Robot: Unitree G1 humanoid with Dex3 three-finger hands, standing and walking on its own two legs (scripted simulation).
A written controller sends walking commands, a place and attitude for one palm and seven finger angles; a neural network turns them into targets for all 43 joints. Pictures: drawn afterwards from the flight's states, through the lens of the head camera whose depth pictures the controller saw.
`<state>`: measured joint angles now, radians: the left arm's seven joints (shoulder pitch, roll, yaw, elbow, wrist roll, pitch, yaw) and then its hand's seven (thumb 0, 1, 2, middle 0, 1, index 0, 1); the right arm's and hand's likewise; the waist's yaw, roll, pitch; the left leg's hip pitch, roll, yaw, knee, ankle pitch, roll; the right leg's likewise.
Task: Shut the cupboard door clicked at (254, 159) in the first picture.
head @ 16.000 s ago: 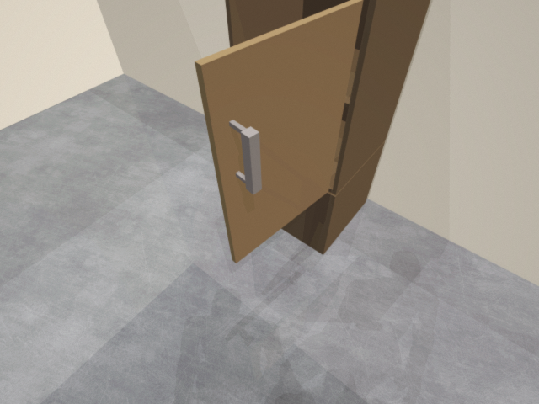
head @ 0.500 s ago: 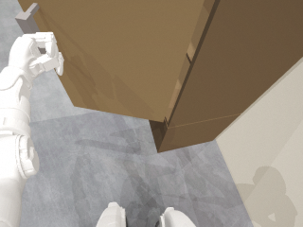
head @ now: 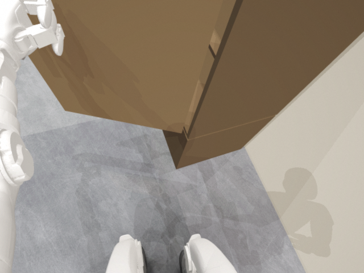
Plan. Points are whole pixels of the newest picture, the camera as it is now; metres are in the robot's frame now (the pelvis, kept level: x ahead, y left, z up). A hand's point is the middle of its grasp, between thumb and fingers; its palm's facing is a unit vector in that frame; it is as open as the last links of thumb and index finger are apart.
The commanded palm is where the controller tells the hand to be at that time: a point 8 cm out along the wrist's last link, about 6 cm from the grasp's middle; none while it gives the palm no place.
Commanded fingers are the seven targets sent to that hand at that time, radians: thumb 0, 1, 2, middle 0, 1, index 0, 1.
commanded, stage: push the door shut along its arc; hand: left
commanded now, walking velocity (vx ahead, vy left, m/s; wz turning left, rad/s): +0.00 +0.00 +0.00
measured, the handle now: (4, 14) +0.60 +0.26 +0.13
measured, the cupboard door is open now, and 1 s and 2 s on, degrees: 62 55 55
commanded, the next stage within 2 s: pull the fist back off the door in 0.34 s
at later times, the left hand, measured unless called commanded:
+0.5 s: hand (65, 19) +0.58 +0.15 +0.14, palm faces -0.25 -0.97 +0.06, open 3.4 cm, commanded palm +0.59 +0.16 +0.13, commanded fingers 0.00 0.90 0.90 -1.30 -1.50 -1.30 -1.50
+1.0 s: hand (85, 28) +0.56 +0.12 +0.13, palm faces +0.11 -0.99 -0.02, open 3.1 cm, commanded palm +0.51 +0.17 +0.13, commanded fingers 0.00 0.90 0.90 -1.30 -1.50 -1.30 -1.50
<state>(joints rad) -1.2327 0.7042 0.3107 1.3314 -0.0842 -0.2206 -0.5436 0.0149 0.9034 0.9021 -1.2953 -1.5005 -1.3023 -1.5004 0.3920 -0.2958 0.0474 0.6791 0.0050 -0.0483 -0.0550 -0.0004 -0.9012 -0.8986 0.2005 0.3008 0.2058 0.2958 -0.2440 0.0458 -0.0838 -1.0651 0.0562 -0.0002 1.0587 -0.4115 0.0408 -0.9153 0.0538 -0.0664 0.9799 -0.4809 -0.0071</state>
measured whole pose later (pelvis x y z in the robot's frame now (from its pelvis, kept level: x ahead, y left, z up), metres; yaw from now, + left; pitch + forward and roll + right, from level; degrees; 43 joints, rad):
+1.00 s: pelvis +0.02 -0.02 +0.02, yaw +0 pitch +21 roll -2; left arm -1.01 0.44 0.40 1.22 -0.02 -0.32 -0.02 0.01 0.90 0.91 -1.29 -1.50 -1.30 -1.50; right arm 0.52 -0.26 0.01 0.67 -0.04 0.03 0.06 0.00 -0.90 -0.90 0.20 0.30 0.20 0.30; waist -0.21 0.07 -0.11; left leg -0.88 0.06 0.03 0.91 -0.39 0.01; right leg -0.76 0.06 -0.03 0.86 -0.46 -0.04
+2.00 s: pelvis +0.01 -0.02 +0.06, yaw +1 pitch +4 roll +0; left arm -0.24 0.28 0.20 0.38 -0.19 -0.17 -0.10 0.02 0.90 0.90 -1.25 -1.44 -1.25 -1.44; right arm 0.27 -0.26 0.01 0.63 0.06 -0.02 -0.06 0.01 -0.90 -0.90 0.20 0.30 0.20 0.30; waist -0.03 0.05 -0.07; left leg -0.43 0.02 0.04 0.66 -0.29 0.02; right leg -0.33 0.03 -0.02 0.65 -0.39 -0.02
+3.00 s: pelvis +0.04 -0.03 +0.08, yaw +2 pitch -3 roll +1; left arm 0.47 0.34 0.33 -0.36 -0.08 -0.07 0.10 0.01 0.89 0.90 -0.21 -0.31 -0.22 -0.31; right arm 0.18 -0.23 0.01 0.63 0.01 -0.06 -0.08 0.01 -0.90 -0.90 0.20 0.30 0.20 0.30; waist 0.06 0.07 -0.01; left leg -0.14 0.00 0.03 0.41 -0.22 0.00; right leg -0.03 0.02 -0.03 0.38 -0.31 -0.03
